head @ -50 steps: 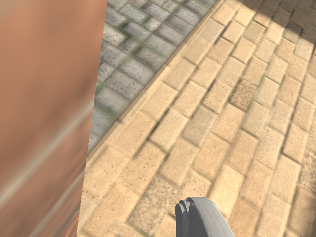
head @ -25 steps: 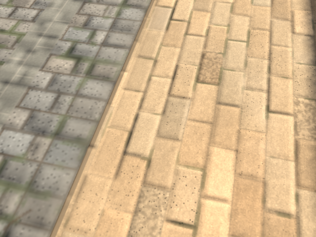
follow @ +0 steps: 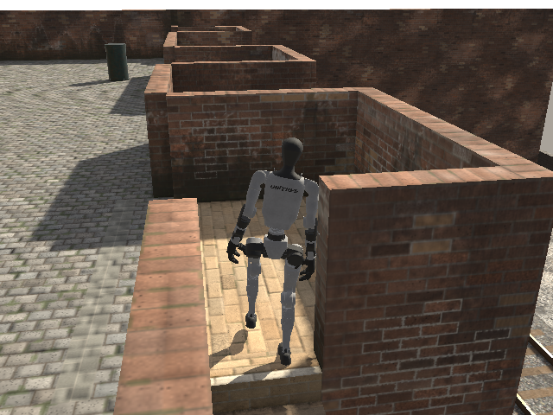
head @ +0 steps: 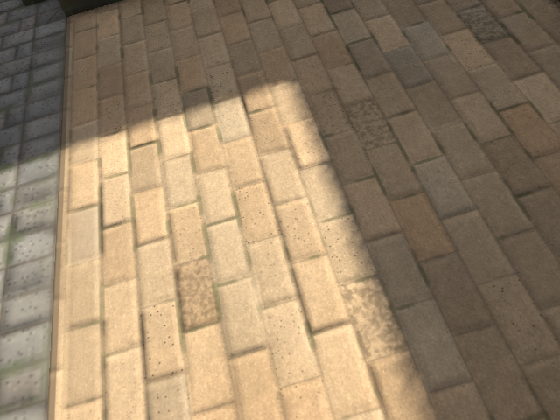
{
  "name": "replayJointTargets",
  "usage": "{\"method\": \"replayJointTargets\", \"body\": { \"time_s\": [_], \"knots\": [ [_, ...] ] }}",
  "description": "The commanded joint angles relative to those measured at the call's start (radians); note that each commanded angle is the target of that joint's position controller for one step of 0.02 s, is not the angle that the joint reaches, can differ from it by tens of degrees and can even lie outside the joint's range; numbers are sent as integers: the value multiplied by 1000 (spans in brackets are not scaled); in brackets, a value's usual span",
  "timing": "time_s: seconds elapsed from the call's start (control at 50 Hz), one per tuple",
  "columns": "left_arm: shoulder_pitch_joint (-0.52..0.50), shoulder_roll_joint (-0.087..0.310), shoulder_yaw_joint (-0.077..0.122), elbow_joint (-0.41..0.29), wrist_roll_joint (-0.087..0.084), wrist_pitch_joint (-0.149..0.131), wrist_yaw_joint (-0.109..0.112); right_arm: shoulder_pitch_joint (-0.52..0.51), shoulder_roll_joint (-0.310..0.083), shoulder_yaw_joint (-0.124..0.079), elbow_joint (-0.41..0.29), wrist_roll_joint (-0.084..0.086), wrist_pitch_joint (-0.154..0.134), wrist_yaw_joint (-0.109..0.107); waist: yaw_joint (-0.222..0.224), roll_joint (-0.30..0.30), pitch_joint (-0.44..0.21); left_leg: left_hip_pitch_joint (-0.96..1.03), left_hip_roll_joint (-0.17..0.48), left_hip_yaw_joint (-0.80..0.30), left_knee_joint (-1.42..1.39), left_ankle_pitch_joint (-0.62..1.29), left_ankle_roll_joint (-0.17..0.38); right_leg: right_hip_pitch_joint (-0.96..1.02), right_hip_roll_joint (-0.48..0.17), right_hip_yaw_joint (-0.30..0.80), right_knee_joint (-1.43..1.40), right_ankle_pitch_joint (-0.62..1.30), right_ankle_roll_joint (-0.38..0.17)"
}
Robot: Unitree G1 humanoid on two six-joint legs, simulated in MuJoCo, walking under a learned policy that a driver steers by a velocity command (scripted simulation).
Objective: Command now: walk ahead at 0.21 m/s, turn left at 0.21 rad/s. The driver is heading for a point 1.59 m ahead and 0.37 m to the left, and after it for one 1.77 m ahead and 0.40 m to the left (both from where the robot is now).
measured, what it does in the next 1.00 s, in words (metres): walks ahead, turning left: left foot, then right foot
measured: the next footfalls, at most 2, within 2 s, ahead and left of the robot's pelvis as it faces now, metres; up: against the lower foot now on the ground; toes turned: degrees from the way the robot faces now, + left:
left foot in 0.16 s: +0.29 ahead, +0.04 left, +0.00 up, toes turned -1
right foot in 0.50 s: +0.24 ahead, -0.07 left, +0.00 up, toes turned +9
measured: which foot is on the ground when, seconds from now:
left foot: up 0.00-0.14, down 0.16-0.48, up 0.50-0.78, down 0.80-1.00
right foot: down 0.00-0.16, up 0.18-0.48, down 0.50-0.80, up 0.82-1.00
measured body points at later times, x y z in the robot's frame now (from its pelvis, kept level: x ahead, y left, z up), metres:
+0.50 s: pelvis +0.14 +0.03 +0.00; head +0.15 +0.03 +0.45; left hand +0.25 +0.29 -0.10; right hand +0.21 -0.22 -0.14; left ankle +0.24 +0.05 -0.73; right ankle +0.19 -0.07 -0.74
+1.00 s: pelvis +0.16 +0.10 +0.00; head +0.17 +0.13 +0.44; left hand +0.13 +0.39 -0.13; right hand +0.44 -0.03 -0.07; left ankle +0.11 +0.22 -0.74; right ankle +0.20 +0.00 -0.70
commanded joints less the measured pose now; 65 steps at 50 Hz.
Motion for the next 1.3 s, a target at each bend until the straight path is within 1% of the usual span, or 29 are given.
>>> {"method": "replayJointTargets", "body": {
  "time_s": [0.02, 0.08, 0.1, 0.16, 0.18, 0.2, 0.22, 0.26, 0.28, 0.4, 0.46, 0.48, 0.5, 0.52, 0.54, 0.58, 0.68, 0.76, 0.8, 0.82, 0.84, 0.9, 0.96, 1.04, 1.08, 1.12, 1.2, 1.28, 1.3],
  "knots": [
    [-217, 144, 38, -134, 47, -19, -4, 33, -81, -4, -44, 54, -52, 19, -18, -436, -60, 227, -90, 98, -309, 113, -56, 50, -55, -192, -270, 803, 41],
    [-225, 116, 28, -183, 39, -22, 7, 180, -18, 5, 23, -14, -46, 13, -16, -187, -84, 410, -156, 225, -407, 274, -84, 75, -81, -313, -180, 877, 37],
    [-209, 136, 31, -174, 29, -29, 17, 251, -3, 5, 51, -29, -47, 1, -26, -198, -118, 549, -167, 229, -397, 313, -79, 50, -107, -305, -97, 961, 37],
    [-492, 147, 23, -205, 1, -28, 49, 730, -10, -21, 147, -17, -38, -36, -310, -172, -109, 853, -47, 46, -598, 336, 34, -47, -92, -252, 471, 913, 63],
    [-585, 38, -6, -252, 17, -12, 28, 705, -46, -21, 168, -17, -38, -40, -263, 155, 29, 897, 46, -94, -589, 851, 94, -344, 94, -211, 900, -57, 63],
    [-329, -49, -35, -271, 23, 20, -1, 455, -68, 0, 92, -36, -56, -25, 60, 263, 73, 751, 67, -363, -497, 1252, 90, -449, 160, -16, 1144, -232, 54],
    [-63, -6, -37, -249, 24, 38, -28, 221, -148, -23, -69, -47, -67, -13, 175, 279, -140, 758, 188, -680, -661, 707, 150, -483, 135, 93, 1111, -110, 44],
    [-189, 186, 10, -229, 74, 64, -46, -10, -121, -35, -240, -20, -61, 15, 167, -126, -136, 500, 186, -730, -873, -475, 143, -415, 53, 69, 1034, 13, 36],
    [-254, 175, 12, -255, 104, 91, -50, 26, -111, -32, -217, -5, -59, 15, 151, -141, -154, 407, 154, -663, -892, -590, 82, -362, 25, 67, 972, 48, 18],
    [-204, 120, 1, -261, 71, 124, -2, 100, -156, -83, -172, 0, -35, 19, 53, 65, -63, 405, -8, -368, -1024, -194, -247, -135, 65, -141, 410, 22, 8],
    [92, 160, 26, -172, 72, 99, 19, -79, -165, -110, -230, 4, 24, 45, 154, 160, -8, 277, -112, -260, -960, -187, -393, 209, 147, -227, -63, -162, -51],
    [188, 214, 57, -146, 62, 83, 45, -108, -186, -121, -242, 26, 28, 54, 241, -78, -6, 231, -189, -224, -564, -413, -396, 252, 19, -138, -304, -38, -123],
    [-202, 202, 40, -246, 17, 87, 70, 169, -81, -98, -192, 0, 27, 34, -8, -429, -127, 323, -160, -154, 109, -645, -186, -9, -372, 221, -294, -128, -165],
    [-413, 132, -11, -376, 20, 78, 75, 181, -67, -79, -208, -22, 8, 23, -98, -231, -128, 324, -63, -142, 262, -578, -106, -240, -494, 347, -400, -176, -205],
    [-490, 251, 30, -359, 57, 57, 79, 61, -151, -95, -284, -6, 14, 28, -104, -302, 8, 308, -46, -157, 447, -499, -75, -439, -529, 436, -502, -183, -260],
    [-398, 242, 42, -301, 54, 8, 41, 51, -187, -80, -330, -13, 14, 57, -107, -141, -60, 219, -6, -189, 530, -354, -37, -208, -419, 285, -408, 0, -237],
    [-148, 305, 62, -232, 66, 62, -20, -187, -108, -5, -436, 8, 27, 100, 96, -208, -66, 197, 33, -23, -113, -376, -111, 93, -237, -101, -184, 456, -103],
    [-97, 359, 83, -224, 45, 85, -60, -154, -196, -27, -453, -9, 39, 96, 103, -330, -159, 434, -29, 69, -407, -288, -95, 52, -280, -176, -1, 530, -34],
    [-39, 331, 80, -199, 52, 82, -63, -54, -251, -44, -439, -35, 17, 80, 31, -147, -161, 664, 10, -71, -621, -126, -46, -166, -249, -247, 202, 318, 68],
    [-27, 236, 50, -275, 66, 89, -67, -54, -435, -77, -489, -31, -3, 78, 44, 252, -156, 733, 388, -557, -684, 264, 62, -430, -117, -338, 425, -198, 167],
    [-174, 272, 52, -297, 77, 115, -58, 6, -451, -99, -484, 10, -11, 83, -48, 206, -164, 679, 392, -593, -637, 462, 169, -469, -99, -172, 524, -298, 146],
    [-177, 221, 24, -275, 42, 103, -57, -156, -297, -52, -489, 14, 21, 66, 44, 147, -130, 611, 206, -306, -617, 306, 110, -414, -115, -85, 533, -99, 126],
    [-119, 235, 13, -224, 48, 105, -66, -228, -182, -8, -511, 8, 14, 62, 68, 100, -167, 566, 174, -224, -641, 282, 113, -275, -102, -110, 423, -56, 116],
    [-111, 196, -14, -212, 44, 124, -38, -208, -181, 6, -484, -15, 0, 38, 69, 64, -160, 567, 200, -230, -602, 130, 95, -65, -74, -129, 33, 39, 68],
    [-130, 260, -7, -233, 72, 104, -38, -180, -195, 1, -477, -11, 2, 34, 65, -75, -114, 494, 113, -175, -497, -91, 4, 2, -140, 7, -152, 290, 37],
    [-194, 370, 26, -242, 50, 96, -37, -93, -165, 15, -470, -5, 12, 27, -6, -368, -41, 495, -29, -59, -451, -310, -40, -137, -301, 268, -256, 356, -73],
    [-165, 297, 20, -238, 34, 94, -45, -111, -208, 2, -468, -11, -13, 8, 40, -289, -73, 517, -18, -72, -453, -225, -32, -68, -194, 193, -132, 525, -68],
    [-206, 258, 23, -272, 22, 96, -52, -89, -248, -9, -460, -5, -24, 2, 43, -26, -108, 573, 108, -174, -591, -113, 14, -150, -50, 63, 63, 431, 1],
    [-203, 265, 29, -260, 45, 104, -68, -64, -267, -17, -456, -5, -30, 9, 42, 31, -85, 598, 174, -223, -630, -50, 48, -210, -10, 20, 107, 301, 27]
  ]
}}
